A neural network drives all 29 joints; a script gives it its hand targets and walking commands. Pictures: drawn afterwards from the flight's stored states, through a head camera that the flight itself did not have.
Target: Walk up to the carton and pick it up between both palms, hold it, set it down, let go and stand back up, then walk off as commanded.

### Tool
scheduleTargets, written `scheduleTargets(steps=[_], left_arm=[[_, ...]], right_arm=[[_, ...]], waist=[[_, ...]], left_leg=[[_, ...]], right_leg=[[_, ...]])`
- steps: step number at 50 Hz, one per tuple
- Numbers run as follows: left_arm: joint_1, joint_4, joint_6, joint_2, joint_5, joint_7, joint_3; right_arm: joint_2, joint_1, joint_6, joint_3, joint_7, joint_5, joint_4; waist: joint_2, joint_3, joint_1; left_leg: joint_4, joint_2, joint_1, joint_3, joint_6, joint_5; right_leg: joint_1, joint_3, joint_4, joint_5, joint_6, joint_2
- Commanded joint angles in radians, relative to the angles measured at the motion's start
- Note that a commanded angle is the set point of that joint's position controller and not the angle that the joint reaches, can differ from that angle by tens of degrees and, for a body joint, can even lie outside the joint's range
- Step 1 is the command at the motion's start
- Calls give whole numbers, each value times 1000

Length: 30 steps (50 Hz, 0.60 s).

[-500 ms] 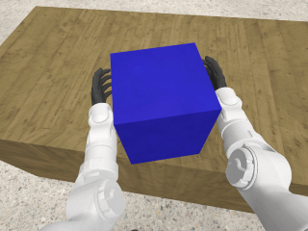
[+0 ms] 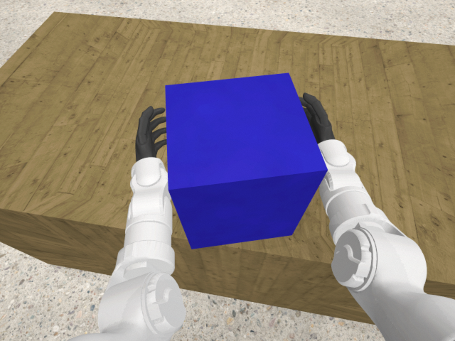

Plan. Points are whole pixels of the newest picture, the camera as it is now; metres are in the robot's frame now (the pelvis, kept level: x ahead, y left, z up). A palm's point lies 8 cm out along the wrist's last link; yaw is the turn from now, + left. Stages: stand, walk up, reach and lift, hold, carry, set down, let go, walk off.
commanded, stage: reach and lift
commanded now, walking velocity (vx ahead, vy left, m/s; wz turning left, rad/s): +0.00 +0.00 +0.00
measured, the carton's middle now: (235, 168) +0.41 +0.05 +0.03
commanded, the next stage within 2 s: none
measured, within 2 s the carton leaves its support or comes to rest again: leaves its support in 1.22 s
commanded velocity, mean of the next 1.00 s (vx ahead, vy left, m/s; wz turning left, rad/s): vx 0.00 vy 0.00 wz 0.00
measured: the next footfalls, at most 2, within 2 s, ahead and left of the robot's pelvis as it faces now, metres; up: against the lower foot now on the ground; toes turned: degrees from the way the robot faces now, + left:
none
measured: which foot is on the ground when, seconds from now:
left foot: down 0.00-1.00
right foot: down 0.00-1.00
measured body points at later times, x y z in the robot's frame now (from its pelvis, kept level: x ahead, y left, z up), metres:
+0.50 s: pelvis -0.01 +0.00 +0.00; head +0.08 +0.00 +0.44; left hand +0.40 +0.21 +0.07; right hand +0.48 -0.09 +0.07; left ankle -0.03 +0.15 -0.75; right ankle -0.01 -0.09 -0.75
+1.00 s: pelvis -0.02 +0.00 +0.00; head +0.06 +0.01 +0.44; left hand +0.39 +0.21 +0.07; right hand +0.46 -0.09 +0.08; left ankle -0.03 +0.15 -0.75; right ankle -0.01 -0.09 -0.75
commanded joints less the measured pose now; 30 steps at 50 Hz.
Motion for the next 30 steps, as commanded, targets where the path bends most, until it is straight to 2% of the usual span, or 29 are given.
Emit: scheduleTargets(steps=[1,2,3,4,5,6,7,8,9,10,11,12,14,15,16,17,19,20,21,22,23,24,25,26,27,28,30], left_arm=[[-364,45,0,-338,8,-84,-212],[-373,21,-6,-348,-5,-82,-245],[-381,22,-4,-341,0,-79,-239],[-370,38,-11,-332,7,-82,-213],[-361,47,-9,-310,16,-83,-201],[-368,43,-10,-331,9,-86,-215],[-368,41,-10,-330,6,-86,-216],[-386,35,-12,-330,3,-87,-223],[-369,61,-17,-336,3,-88,-216],[-366,63,-22,-329,6,-89,-207],[-380,59,-22,-319,-3,-84,-215],[-382,57,-25,-321,0,-87,-219],[-381,69,-27,-332,11,-85,-217],[-356,82,-23,-317,10,-86,-192],[-368,73,-19,-326,-2,-87,-216],[-381,52,-26,-341,-11,-87,-239],[-395,67,-30,-324,-11,-83,-234],[-392,79,-29,-301,2,-86,-210],[-383,82,-31,-322,-4,-90,-220],[-393,97,-36,-311,-4,-90,-209],[-383,66,-45,-345,-8,-90,-241],[-385,100,-43,-322,4,-92,-216],[-404,67,-51,-328,-7,-86,-240],[-405,92,-57,-328,3,-88,-225],[-435,58,-68,-341,-20,-84,-276],[-417,77,-76,-347,-12,-82,-255],[-440,79,-95,-363,-31,-81,-286]], right_arm=[[423,-450,-33,185,95,-48,6],[421,-434,-40,178,92,-41,7],[418,-440,-37,185,93,-36,7],[409,-446,-37,161,94,-54,9],[420,-425,-29,176,92,-57,30],[429,-423,-28,162,87,-53,45],[433,-427,-32,182,90,-48,34],[431,-433,-32,164,90,-57,24],[440,-429,-40,177,88,-49,15],[446,-437,-41,187,92,-52,10],[428,-450,-41,168,88,-56,31],[428,-449,-44,174,88,-55,1],[443,-438,-48,171,90,-55,30],[444,-454,-42,195,89,-49,12],[431,-434,-39,174,88,-52,40],[446,-438,-48,189,87,-51,29],[444,-448,-43,186,87,-42,45],[434,-444,-36,179,89,-47,52],[440,-443,-40,181,86,-54,44],[438,-447,-42,184,86,-62,46],[459,-452,-68,206,83,-42,30],[453,-457,-63,207,78,-53,41],[454,-460,-71,212,76,-39,46],[452,-476,-84,212,76,-35,47],[452,-477,-103,205,70,-33,45],[461,-490,-104,234,69,-32,40],[443,-509,-134,231,61,-34,57]], waist=[[-54,-480,60],[-45,-509,33],[-47,-503,46],[-76,-510,40],[-71,-480,50],[-66,-471,37],[-59,-482,48],[-76,-509,41],[-76,-486,41],[-77,-495,50],[-76,-513,34],[-61,-529,47],[-63,-525,49],[-82,-492,74],[-70,-495,36],[-64,-529,44],[-75,-523,44],[-88,-471,52],[-93,-491,37],[-99,-478,47],[-76,-545,42],[-97,-504,47],[-69,-533,44],[-69,-534,61],[-60,-584,32],[-79,-578,55],[-78,-587,34]], left_leg=[[27,-65,14,99,53,457],[28,-64,24,95,49,471],[27,-58,54,98,47,449],[23,-60,45,100,57,448],[15,-68,28,109,61,409],[18,-68,25,102,59,417],[15,-68,13,104,56,402],[10,-66,13,102,60,403],[15,-70,13,101,62,412],[13,-70,-16,102,62,403],[10,-65,9,100,59,408],[16,-68,21,101,57,430],[26,-67,5,97,57,429],[20,-69,-2,101,65,414],[8,-68,-4,97,64,381],[15,-63,-3,92,59,407],[13,-68,-3,102,63,373],[6,-70,-27,99,65,347],[4,-66,-22,98,67,352],[-6,-68,-30,101,72,334],[16,-68,-13,99,58,414],[10,-69,-37,99,68,371],[10,-70,-14,99,60,383],[14,-71,-24,106,60,386],[24,-67,-16,99,56,418],[25,-70,-40,96,60,399],[26,-71,-37,94,53,420]], right_leg=[[504,-18,89,472,49,-28],[502,-23,90,478,42,-24],[477,-30,77,400,40,-12],[470,-25,69,407,48,-19],[494,-21,69,422,53,-26],[503,-24,85,458,55,-33],[509,-20,89,459,57,-33],[497,-21,83,437,57,-28],[518,-17,93,485,60,-35],[520,-13,90,458,56,-34],[503,-22,84,436,49,-25],[506,-19,91,456,54,-28],[500,-18,89,452,53,-29],[518,-14,94,497,59,-32],[508,-18,89,480,64,-37],[497,-19,99,475,56,-31],[509,-14,91,431,57,-32],[522,-11,87,442,62,-42],[515,-15,90,441,63,-39],[520,-14,89,454,68,-41],[543,-15,112,539,67,-37],[551,-11,103,520,65,-39],[534,-20,108,527,66,-35],[539,-15,113,546,69,-35],[536,-19,115,558,64,-27],[558,-13,119,577,60,-30],[554,-19,126,613,65,-31]])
